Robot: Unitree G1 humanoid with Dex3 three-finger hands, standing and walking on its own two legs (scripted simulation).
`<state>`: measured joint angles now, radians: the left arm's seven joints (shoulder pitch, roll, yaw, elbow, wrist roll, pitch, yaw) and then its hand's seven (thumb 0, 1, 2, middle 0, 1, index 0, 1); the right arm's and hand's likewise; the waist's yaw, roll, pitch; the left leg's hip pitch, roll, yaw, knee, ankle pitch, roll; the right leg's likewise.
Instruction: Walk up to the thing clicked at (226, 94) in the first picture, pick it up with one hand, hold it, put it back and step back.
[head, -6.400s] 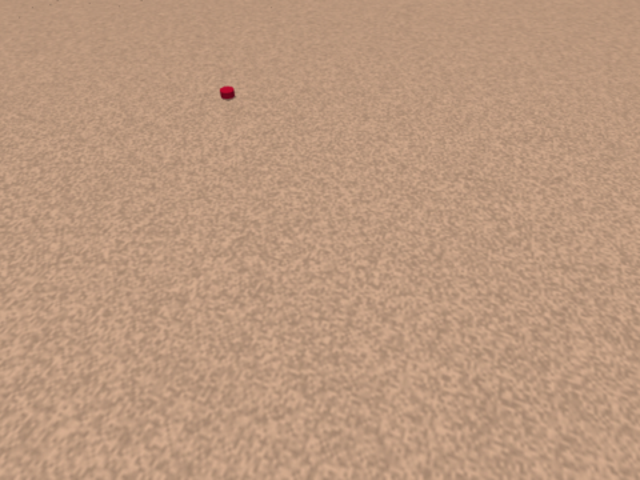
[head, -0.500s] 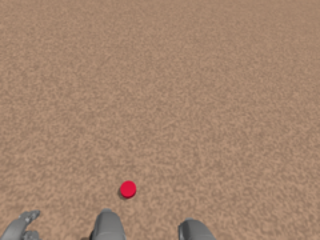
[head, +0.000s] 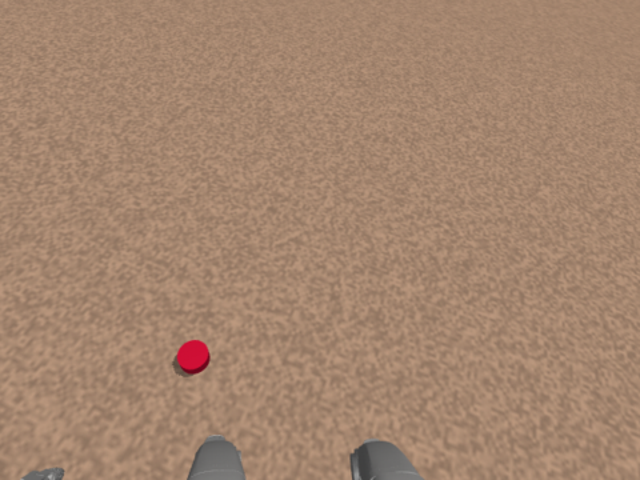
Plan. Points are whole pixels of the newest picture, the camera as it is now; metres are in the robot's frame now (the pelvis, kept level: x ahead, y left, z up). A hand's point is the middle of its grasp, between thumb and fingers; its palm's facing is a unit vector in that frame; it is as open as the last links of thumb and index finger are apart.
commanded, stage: walk up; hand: left
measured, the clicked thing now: (193, 356) +0.50 +0.31 -0.71
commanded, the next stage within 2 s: stand in 1.92 s
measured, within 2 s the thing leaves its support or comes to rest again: neither
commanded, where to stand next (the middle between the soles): +0.12 +0.03 m, yaw +4 degrees
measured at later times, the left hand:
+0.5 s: hand out of the picture -0.02 +0.23 -0.10, palm faces +0.09 -0.88 -0.47, open 7.4 cm
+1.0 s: hand out of the picture +0.10 +0.25 -0.12, palm faces +0.06 -0.92 -0.38, open 7.4 cm
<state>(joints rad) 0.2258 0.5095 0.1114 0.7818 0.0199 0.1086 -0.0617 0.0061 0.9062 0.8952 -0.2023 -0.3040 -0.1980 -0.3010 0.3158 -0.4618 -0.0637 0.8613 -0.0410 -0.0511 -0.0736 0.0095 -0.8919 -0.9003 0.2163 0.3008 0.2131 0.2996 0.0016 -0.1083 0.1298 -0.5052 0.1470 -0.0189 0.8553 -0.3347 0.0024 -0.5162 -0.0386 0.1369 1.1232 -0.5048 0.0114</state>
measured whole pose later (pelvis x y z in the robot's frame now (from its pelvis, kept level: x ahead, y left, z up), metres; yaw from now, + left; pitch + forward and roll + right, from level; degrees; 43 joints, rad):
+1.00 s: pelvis +0.03 -0.02 +0.04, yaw +5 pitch -2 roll -1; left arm 0.12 0.39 0.00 1.03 0.00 -0.04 0.02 0.01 0.90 0.89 -0.21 -0.30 -0.20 -0.30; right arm 0.10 -0.36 -0.02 1.06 0.00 0.01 0.03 0.01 -0.90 -0.90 0.21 0.30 0.20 0.30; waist 0.01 0.00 0.08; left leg -0.29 0.00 0.01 0.63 -0.31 0.02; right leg -0.26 -0.04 0.00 0.59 -0.29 0.04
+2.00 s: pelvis +0.04 -0.03 +0.06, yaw +5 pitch -2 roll +0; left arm 0.09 0.36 0.01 1.15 0.01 -0.01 0.00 0.01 0.90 0.90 -0.20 -0.30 -0.20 -0.30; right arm 0.09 -0.34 -0.02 1.15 -0.01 0.01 0.02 0.01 -0.90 -0.90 0.21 0.30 0.20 0.30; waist 0.00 0.00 0.05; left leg -0.13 0.00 0.01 0.32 -0.17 0.00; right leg -0.12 -0.05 -0.01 0.33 -0.17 0.04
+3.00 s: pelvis +0.04 -0.04 +0.06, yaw +5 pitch -2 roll +0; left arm 0.12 0.36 0.00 1.13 0.01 -0.01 -0.01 0.01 0.91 0.90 -0.20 -0.30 -0.20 -0.30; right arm 0.10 -0.35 -0.01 1.15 0.00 0.00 0.02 0.01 -0.90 -0.90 0.21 0.30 0.20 0.30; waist 0.00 0.00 0.05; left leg -0.11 0.02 0.00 0.31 -0.16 -0.02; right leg -0.11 -0.03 -0.01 0.32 -0.17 0.02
